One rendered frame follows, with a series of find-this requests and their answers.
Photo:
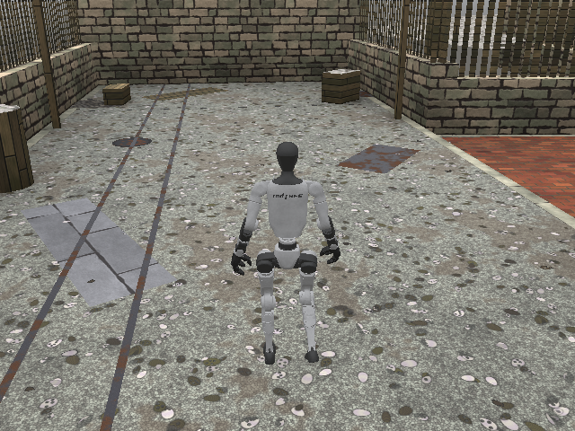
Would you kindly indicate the robot right foot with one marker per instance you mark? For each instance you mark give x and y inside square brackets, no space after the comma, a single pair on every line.
[312,356]

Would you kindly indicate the left robot upper arm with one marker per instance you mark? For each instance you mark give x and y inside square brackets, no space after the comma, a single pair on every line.
[259,189]

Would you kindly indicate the robot right forearm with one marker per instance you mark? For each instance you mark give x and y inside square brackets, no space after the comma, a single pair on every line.
[330,236]

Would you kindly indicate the humanoid robot torso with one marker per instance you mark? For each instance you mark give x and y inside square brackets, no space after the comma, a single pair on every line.
[287,205]

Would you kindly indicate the robot right hand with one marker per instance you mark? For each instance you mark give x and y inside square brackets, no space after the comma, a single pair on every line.
[336,253]

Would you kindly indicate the robot left forearm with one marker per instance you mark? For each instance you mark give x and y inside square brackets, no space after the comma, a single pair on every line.
[243,240]

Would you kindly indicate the right robot upper arm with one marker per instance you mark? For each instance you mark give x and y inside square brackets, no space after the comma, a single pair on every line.
[315,189]

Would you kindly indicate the robot left hand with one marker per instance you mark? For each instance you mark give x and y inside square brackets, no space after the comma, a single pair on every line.
[237,261]

